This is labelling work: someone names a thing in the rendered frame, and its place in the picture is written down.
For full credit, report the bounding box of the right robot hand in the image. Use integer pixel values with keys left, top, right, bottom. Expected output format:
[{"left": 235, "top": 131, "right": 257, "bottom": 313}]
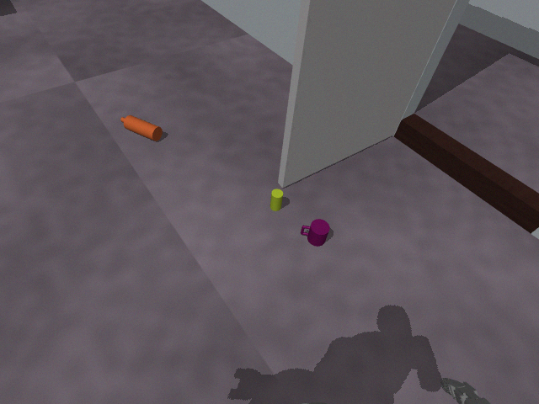
[{"left": 440, "top": 378, "right": 491, "bottom": 404}]

